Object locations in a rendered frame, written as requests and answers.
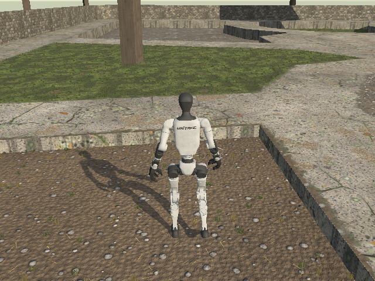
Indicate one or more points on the robot left hand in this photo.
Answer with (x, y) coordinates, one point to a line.
(152, 173)

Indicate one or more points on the left robot forearm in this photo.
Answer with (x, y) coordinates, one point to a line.
(157, 157)

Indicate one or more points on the left robot thigh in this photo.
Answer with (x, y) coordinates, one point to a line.
(173, 177)

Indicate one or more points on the robot right upper arm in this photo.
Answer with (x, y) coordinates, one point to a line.
(204, 122)

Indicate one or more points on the right robot forearm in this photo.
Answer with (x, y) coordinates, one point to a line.
(215, 152)

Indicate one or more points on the robot right hand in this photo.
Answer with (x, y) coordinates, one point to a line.
(211, 161)

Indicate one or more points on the robot left upper arm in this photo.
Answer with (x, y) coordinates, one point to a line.
(165, 134)

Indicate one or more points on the robot right foot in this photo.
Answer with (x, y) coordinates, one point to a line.
(204, 233)

